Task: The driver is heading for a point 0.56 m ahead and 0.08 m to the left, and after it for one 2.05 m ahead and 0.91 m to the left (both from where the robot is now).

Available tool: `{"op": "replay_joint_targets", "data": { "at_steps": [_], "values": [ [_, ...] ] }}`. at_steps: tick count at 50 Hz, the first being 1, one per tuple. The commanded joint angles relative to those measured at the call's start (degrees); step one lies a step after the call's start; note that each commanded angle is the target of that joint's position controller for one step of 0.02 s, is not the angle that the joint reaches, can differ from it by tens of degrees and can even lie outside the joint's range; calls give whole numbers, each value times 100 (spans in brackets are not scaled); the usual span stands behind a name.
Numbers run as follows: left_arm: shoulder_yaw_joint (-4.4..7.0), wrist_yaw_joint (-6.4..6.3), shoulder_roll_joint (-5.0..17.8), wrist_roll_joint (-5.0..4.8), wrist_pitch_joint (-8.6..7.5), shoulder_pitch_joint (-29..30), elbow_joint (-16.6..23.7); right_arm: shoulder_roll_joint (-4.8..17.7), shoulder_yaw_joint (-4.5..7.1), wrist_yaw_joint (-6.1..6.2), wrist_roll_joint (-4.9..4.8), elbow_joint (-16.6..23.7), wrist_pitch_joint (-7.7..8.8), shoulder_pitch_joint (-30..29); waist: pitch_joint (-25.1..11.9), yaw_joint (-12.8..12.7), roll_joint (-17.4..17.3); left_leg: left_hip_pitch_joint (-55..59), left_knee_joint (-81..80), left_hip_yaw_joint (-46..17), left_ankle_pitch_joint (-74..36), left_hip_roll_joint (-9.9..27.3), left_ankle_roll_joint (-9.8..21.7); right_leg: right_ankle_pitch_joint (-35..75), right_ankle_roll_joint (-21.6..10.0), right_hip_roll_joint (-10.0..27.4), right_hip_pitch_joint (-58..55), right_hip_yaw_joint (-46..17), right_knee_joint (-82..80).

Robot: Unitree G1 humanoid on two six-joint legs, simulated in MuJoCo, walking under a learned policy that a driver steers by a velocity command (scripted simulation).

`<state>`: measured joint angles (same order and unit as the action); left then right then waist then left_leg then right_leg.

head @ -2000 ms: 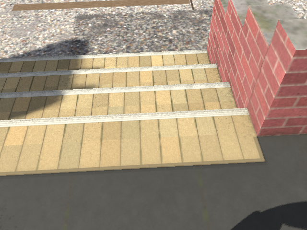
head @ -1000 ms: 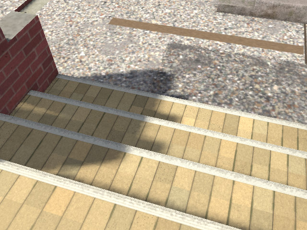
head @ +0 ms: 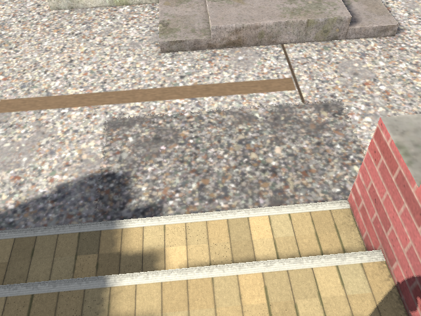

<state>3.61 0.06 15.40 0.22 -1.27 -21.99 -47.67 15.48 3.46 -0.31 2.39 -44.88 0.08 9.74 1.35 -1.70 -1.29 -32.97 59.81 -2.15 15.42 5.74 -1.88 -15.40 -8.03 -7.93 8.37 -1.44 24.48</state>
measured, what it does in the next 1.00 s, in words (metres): goes down: left foot 0.13 m lower, then right foot 0.13 m lower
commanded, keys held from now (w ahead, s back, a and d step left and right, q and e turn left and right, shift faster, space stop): w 0.58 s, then q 0.42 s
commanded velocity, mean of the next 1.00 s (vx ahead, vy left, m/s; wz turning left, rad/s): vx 0.39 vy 0.00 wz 0.03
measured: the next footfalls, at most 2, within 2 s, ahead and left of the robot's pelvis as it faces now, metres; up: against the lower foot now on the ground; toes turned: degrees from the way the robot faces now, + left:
left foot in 0.36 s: +0.34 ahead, +0.13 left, -0.13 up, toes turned -4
right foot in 0.90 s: +0.63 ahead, -0.10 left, -0.27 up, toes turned +2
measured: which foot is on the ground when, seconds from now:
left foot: up 0.00-0.34, down 0.36-0.90, up 0.92-1.00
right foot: down 0.00-0.36, up 0.38-0.88, down 0.90-1.00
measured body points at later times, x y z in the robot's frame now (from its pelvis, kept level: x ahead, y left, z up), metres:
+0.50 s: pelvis +0.28 +0.06 -0.15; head +0.28 +0.07 +0.30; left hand +0.31 +0.32 -0.29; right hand +0.31 -0.19 -0.28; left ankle +0.30 +0.14 -0.87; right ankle +0.18 -0.05 -0.69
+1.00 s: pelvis +0.49 -0.02 -0.27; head +0.52 -0.04 +0.18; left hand +0.66 +0.21 -0.37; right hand +0.46 -0.28 -0.42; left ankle +0.35 +0.12 -0.78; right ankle +0.59 -0.10 -1.01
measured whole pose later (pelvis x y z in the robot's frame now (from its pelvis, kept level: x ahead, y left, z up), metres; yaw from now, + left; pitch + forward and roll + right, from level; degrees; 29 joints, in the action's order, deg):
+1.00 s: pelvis +0.49 -0.02 -0.27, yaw +4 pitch +0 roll +2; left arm 1.8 1.0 10.2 0.1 -3.7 -3.7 -48.1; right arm 14.4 2.9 4.0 -1.2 -50.4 -0.6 24.9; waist 3.6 6.5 -1.7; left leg -29.0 99.6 -4.5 49.7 -4.8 3.1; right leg -5.3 -2.6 0.1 20.7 1.2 24.0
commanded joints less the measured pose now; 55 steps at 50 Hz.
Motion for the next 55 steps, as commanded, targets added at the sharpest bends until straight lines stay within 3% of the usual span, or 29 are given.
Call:
{"op": "replay_joint_targets", "data": {
  "at_steps": [1,4,9,13,15,17,18,19,20,21,22,23,24,26,28,31,34,37,40,43,44,45,46,47,48,50,51,53,55],
  "values": [
    [157,-37,814,-19,-235,-567,61,541,184,-39,-59,251,-35,-69,99,7,261,-818,-567,-115,-1141,77,75,2489,-791,1519,-492,-1490,-855],
    [140,-130,835,-48,-308,-623,-52,595,182,-97,-19,364,15,-620,241,-105,488,-790,-1669,-39,-2321,-54,94,1486,-587,1277,-378,-1343,-763],
    [-11,-224,562,31,-234,-540,34,225,64,-300,62,327,96,-767,163,-249,367,418,-2393,193,-3924,-394,247,850,-422,1020,692,-1173,304],
    [-29,-357,569,160,-178,-753,-40,186,6,-197,-83,479,138,-945,448,-464,501,382,-3335,55,-3477,-350,315,1039,-371,1074,207,-1410,1380],
    [-49,-410,564,207,-156,-899,-150,247,23,-69,-124,340,223,-500,468,-411,303,617,-4277,-122,-3493,-160,405,1525,-384,1031,-362,-1492,2183],
    [-71,-364,592,174,-123,-828,-263,411,138,64,-5,-181,270,1139,-61,229,-115,2268,-4703,459,-3370,-406,528,2406,-373,784,-137,-1082,4293],
    [-65,-289,523,96,-130,-837,-271,654,238,53,35,-498,280,2088,-515,618,-587,3859,-4181,58,-3918,-24,778,673,-221,377,1106,-662,6348],
    [-68,-266,157,-172,-169,-1628,-298,845,218,-52,39,-570,288,2692,-1572,355,-1222,6193,-1677,-1116,-6359,1263,1301,-3541,109,-163,3148,-514,8675],
    [-79,-366,441,-198,-172,-1658,-239,841,215,-182,-211,-550,269,2999,-2089,589,-786,6553,-1758,-1976,-5993,1711,1625,-3170,162,69,4029,-692,9228],
    [-67,-395,692,-107,-160,-1117,-4,1164,339,-89,-319,-433,242,2481,-1778,660,-1313,6003,-3145,-3075,-2346,2301,2463,-2397,346,162,5046,-333,9244],
    [3,-303,917,225,-104,36,21,401,129,-24,-290,-192,201,1520,-505,520,380,4260,-4151,-2422,-45,1527,2012,-1290,280,663,4900,-353,7972],
    [-7,-201,759,231,-63,254,186,584,113,55,-165,-166,264,1299,-104,449,-537,3245,-4236,-2802,-287,1832,2239,-1033,348,680,4534,-472,7492],
    [30,-171,763,255,-8,385,112,416,16,35,-78,-339,391,1355,433,204,12,2242,-4267,-2451,-1035,1474,1965,-404,380,907,4084,-941,6192],
    [-25,-34,377,202,125,346,-65,502,43,15,-144,-538,566,1278,728,-182,-106,965,-4624,-1454,-1116,725,1603,323,609,1083,3021,-631,4428],
    [-65,109,142,324,127,538,-106,531,35,0,-214,-664,586,1440,418,-131,-512,1214,-4512,-1066,-2301,550,1706,884,706,1181,2647,-210,3426],
    [-90,163,79,201,112,517,-302,371,11,-34,-243,-748,488,1677,52,-123,-209,1393,-4096,-767,-3576,481,1611,1904,541,1231,2186,108,3375],
    [-6,150,261,276,-52,1924,59,299,-10,125,-215,-926,471,2376,285,481,-61,3115,-3502,-1265,-2674,362,1672,2725,550,1351,3932,-194,2281],
    [-78,185,39,227,-157,2455,245,257,-38,257,-111,-797,403,2356,248,698,80,2512,-2893,-1129,-1431,-15,1464,3707,708,1100,3182,-63,972],
    [-115,219,-76,108,-117,2355,301,316,-35,238,-147,-639,340,2068,265,721,-112,1320,-2328,-1090,-872,-247,1185,4189,763,887,1486,-32,297],
    [-70,74,119,0,-202,1945,202,265,1,347,-4,-610,230,2209,377,791,-128,2186,-1101,-1445,-854,-445,1113,4266,776,1189,1381,-485,-1168],
    [-23,16,178,32,-286,1343,12,283,17,359,16,-623,187,2151,284,526,106,2031,-251,-1351,-762,-624,1071,4652,803,1255,684,-331,-1742],
    [37,-15,331,155,-354,649,-177,348,25,328,-136,-635,128,2304,-107,274,402,1440,769,-1075,-25,-896,962,5318,861,1386,-567,-121,-1632],
    [95,2,616,226,-365,68,-312,205,33,312,-332,-594,87,2454,-588,147,855,279,2040,-622,2542,-1277,783,7716,841,2009,-2064,-409,-739],
    [169,73,897,139,-348,-353,-366,101,58,425,-636,-551,-32,3270,-2084,304,1486,-1082,4567,-178,4760,-1400,555,10194,247,3316,-4340,-834,1581],
    [167,159,748,-134,-269,-263,-173,265,-5,518,-584,-402,-48,3105,-2762,130,1070,-1869,5313,-209,4448,-943,599,9179,-101,3695,-4528,-1204,1742],
    [63,-23,479,-42,-194,513,209,316,-2,460,-221,-32,-133,1871,-2173,62,566,-2300,5571,135,2751,-779,375,4717,-679,3530,-2657,-1336,509],
    [58,-167,538,48,-133,770,307,258,-18,383,-19,202,-273,1251,-1610,42,841,-2188,5619,272,1940,-696,272,3169,-955,3580,-1451,-1447,-219],
    [-29,-212,478,196,21,875,316,242,-23,296,-10,492,-577,711,-777,185,867,-1571,5578,320,1484,-763,155,2266,-880,3154,498,-980,-729],
    [-108,-216,335,149,29,975,335,165,-38,226,-42,724,-680,513,-338,456,695,-1630,4912,31,634,-769,83,1294,-473,2681,1316,-399,-660]
  ]
}}
Keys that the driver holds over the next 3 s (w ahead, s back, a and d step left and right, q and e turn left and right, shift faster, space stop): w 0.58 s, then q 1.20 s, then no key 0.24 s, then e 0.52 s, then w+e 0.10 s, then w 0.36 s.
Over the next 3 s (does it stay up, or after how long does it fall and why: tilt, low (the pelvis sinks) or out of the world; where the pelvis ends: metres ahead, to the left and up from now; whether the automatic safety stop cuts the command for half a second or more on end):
stays up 0.48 0.12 -0.18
